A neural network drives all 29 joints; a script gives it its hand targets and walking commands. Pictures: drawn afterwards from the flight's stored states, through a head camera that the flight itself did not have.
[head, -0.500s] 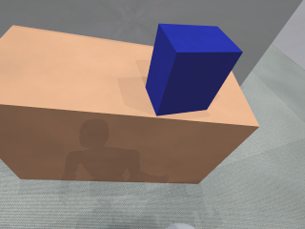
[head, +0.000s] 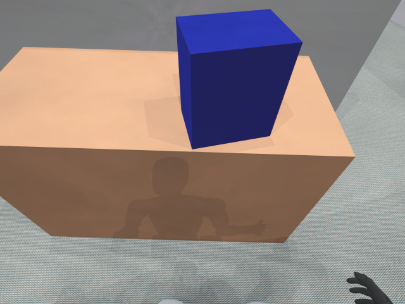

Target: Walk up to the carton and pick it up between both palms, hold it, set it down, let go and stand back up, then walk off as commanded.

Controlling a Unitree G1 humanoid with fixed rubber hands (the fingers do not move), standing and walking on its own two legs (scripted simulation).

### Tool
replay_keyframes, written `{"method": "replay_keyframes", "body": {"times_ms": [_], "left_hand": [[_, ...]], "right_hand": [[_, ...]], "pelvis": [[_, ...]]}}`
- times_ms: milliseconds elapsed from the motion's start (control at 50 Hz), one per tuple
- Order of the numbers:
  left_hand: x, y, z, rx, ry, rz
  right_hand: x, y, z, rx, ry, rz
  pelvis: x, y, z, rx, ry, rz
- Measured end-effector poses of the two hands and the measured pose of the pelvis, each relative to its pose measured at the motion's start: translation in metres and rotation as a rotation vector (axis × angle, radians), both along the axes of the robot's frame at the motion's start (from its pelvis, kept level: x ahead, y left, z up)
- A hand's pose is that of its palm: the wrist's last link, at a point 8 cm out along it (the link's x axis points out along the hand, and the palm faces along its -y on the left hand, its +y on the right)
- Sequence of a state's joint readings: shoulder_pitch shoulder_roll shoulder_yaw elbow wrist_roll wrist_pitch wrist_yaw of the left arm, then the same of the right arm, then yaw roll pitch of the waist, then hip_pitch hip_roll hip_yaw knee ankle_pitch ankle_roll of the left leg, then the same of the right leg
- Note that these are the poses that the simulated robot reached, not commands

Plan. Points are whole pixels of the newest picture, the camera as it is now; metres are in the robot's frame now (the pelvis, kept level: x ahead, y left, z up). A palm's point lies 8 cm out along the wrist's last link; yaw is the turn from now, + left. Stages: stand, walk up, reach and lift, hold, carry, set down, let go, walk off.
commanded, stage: walk off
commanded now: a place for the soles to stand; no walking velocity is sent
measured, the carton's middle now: (228, 83) +0.60 -0.03 +0.09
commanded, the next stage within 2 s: stand in 0.06 s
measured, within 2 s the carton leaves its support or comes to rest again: neither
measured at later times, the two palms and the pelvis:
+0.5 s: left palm out of the picture +0.11 +0.34 -0.11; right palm out of the picture +0.03 -0.25 -0.06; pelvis +0.02 +0.04 +0.02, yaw -1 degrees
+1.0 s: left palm out of the picture +0.08 +0.33 -0.13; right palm out of the picture +0.07 -0.26 -0.09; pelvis -0.01 +0.05 -0.01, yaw +1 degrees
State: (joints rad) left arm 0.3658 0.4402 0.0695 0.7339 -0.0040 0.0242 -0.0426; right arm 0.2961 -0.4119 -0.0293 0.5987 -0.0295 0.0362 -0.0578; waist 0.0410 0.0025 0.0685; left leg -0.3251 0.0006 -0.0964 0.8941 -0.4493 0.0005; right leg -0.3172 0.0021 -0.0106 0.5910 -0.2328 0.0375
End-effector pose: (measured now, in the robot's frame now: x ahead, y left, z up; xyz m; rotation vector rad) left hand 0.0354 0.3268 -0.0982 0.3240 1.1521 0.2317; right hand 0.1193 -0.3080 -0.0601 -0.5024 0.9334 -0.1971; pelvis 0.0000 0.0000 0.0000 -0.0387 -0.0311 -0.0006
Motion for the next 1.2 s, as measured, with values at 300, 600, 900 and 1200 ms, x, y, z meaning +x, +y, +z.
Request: {"method": "replay_keyframes", "body": {"times_ms": [300, 600, 900, 1200], "left_hand": [[0.085, -0.032, -0.019, -0.080, -0.057, -0.099], [0.060, 0.016, -0.009, -0.085, 0.077, -0.060], [0.024, -0.003, -0.017, -0.059, 0.009, 0.002], [0.012, 0.028, -0.007, -0.075, 0.035, -0.074]], "right_hand": [[-0.089, 0.019, -0.031, 0.053, 0.230, -0.194], [-0.071, 0.048, 0.011, 0.000, 0.234, -0.150], [-0.021, 0.023, -0.014, 0.024, 0.056, -0.077], [-0.141, 0.066, 0.000, 0.039, 0.226, -0.185]], "pelvis": [[0.024, 0.019, -0.003, 0.011, 0.003, -0.001], [0.021, 0.038, 0.027, -0.040, 0.049, 0.003], [0.002, 0.029, 0.001, 0.004, -0.017, 0.017], [-0.028, 0.044, 0.021, -0.015, -0.010, -0.014]]}}
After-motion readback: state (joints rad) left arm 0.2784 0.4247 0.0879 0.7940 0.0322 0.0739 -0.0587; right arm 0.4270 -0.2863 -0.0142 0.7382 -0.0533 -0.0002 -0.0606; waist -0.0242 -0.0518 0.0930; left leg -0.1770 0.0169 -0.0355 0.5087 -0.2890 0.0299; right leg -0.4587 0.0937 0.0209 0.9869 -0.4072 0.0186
